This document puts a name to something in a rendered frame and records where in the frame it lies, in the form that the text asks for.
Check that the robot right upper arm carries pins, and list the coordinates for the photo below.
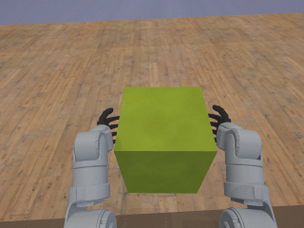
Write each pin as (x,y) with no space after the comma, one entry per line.
(244,218)

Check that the carton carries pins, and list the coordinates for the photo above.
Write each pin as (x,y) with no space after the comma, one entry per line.
(164,142)

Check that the right robot hand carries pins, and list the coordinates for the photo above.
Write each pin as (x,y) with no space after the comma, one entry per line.
(223,119)

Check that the robot left forearm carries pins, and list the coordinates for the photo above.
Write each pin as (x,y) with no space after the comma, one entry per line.
(90,184)

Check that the left robot hand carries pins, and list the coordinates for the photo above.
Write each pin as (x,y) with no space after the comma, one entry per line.
(105,121)

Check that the robot left upper arm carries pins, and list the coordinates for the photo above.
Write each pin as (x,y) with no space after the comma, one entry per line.
(92,218)

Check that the robot right forearm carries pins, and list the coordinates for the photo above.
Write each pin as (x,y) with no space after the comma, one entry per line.
(244,167)

